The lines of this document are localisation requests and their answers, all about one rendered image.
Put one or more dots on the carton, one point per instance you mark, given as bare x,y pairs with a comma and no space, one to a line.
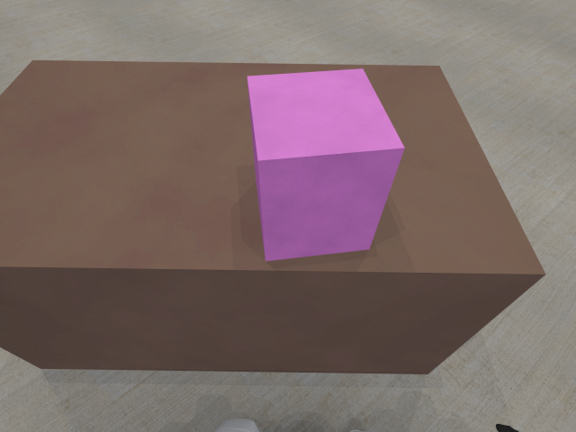
326,154

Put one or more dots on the pedestal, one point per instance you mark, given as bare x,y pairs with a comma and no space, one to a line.
131,239

